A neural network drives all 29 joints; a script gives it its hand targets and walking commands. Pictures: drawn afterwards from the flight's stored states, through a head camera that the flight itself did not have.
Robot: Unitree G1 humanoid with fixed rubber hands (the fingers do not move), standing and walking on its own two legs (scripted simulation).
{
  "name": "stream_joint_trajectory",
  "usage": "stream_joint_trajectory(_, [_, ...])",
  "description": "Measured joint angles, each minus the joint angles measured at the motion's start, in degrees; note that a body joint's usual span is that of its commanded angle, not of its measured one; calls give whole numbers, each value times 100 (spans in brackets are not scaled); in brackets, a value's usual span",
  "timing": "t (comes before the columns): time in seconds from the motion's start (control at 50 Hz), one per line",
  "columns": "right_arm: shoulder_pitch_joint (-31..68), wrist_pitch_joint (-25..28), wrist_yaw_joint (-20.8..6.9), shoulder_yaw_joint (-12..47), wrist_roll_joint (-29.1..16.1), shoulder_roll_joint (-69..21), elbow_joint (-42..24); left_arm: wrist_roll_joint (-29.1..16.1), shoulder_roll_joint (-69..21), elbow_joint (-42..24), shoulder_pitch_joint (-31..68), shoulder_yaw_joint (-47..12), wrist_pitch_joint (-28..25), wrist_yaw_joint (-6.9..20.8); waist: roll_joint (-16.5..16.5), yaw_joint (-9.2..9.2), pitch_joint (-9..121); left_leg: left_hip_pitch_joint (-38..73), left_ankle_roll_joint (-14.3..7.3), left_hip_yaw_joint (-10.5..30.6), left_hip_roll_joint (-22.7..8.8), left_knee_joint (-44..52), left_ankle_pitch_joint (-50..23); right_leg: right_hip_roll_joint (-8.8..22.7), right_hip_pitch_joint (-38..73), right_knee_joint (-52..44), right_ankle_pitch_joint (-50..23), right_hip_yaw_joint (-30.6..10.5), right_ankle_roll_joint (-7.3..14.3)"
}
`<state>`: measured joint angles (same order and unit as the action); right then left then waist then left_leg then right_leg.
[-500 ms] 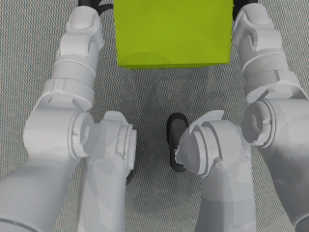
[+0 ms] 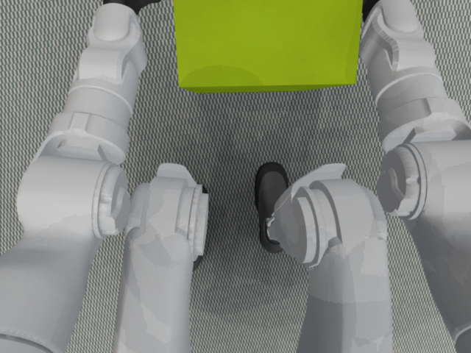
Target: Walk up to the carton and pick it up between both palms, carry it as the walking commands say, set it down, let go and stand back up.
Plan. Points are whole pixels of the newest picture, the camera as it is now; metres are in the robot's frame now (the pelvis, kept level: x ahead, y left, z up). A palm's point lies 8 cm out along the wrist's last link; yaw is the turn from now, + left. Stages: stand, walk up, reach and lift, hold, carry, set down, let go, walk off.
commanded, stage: set down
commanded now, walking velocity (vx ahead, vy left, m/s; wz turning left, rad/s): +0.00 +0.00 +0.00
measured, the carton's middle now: (256, 21) +0.53 -0.05 -0.23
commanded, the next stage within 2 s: let go in 1.60 s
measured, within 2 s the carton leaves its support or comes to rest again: neither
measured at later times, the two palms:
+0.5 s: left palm out of the picture +0.54 +0.16 -0.12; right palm out of the picture +0.53 -0.22 -0.12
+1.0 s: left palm out of the picture +0.54 +0.16 +0.04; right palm out of the picture +0.53 -0.23 +0.03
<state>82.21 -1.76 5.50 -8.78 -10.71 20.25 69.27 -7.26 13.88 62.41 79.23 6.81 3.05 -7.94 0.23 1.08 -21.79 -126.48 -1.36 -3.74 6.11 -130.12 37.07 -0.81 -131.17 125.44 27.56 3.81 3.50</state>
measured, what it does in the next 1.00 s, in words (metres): rises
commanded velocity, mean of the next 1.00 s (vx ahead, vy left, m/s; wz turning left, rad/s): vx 0.00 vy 0.00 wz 0.00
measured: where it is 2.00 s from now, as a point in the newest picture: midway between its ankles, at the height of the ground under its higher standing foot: (230, 232)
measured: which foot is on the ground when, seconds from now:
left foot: down 0.00-1.00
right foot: down 0.00-1.00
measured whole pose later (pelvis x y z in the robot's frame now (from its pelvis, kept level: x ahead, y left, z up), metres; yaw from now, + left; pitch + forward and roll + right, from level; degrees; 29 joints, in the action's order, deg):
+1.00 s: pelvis +0.02 +0.00 +0.14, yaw +0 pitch +45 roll +2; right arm 65.7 -8.3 2.1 -13.6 -5.1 18.6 51.2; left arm -5.1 14.8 48.1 65.1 12.6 9.0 -4.5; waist -0.6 1.2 0.0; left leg -112.7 -1.3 -1.6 6.3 -100.3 32.6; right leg -2.9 -116.8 97.3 25.2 0.7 2.1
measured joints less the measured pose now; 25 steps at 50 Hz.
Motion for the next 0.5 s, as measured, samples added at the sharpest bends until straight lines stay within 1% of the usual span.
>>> stream_joint_trajectory(0.06, [-77, 67, 41, 106, -116, 33, 48, -255, 157, 7, -82, -167, -27, -18, -25, -13, 68, -29, -6, -10, 9, 45, -6, 2, -24, -34, 9, -19, -6])
stream_joint_trajectory(0.14, [-234, 122, 38, 128, -127, 56, 31, -481, 289, 3, -157, -281, -40, 6, -85, -18, 182, -82, -27, -39, 31, 88, -15, 19, -65, -54, 36, -56, -26])
stream_joint_trajectory(0.3, [-464, 121, -57, 45, -84, 197, -142, -570, 384, -62, -194, -266, -10, 60, -138, 9, 333, -156, -69, -69, 49, 96, -9, 40, -119, -48, 79, -86, -61])
stream_joint_trajectory(0.4, [-675, -10, -75, 120, -184, 251, -692, -545, 365, -595, -433, -252, 106, 21, -129, 13, 478, -157, -81, -57, 26, 152, 4, 9, -126, -118, 73, -85, -74])
stream_joint_trajectory(0.5, [-906, -253, -78, 51, -92, 148, -1179, -425, 297, -1037, -755, -121, 327, -22, -128, 46, 775, -6, -94, -55, 9, 412, 14, -46, 7, -359, 83, -134, -98])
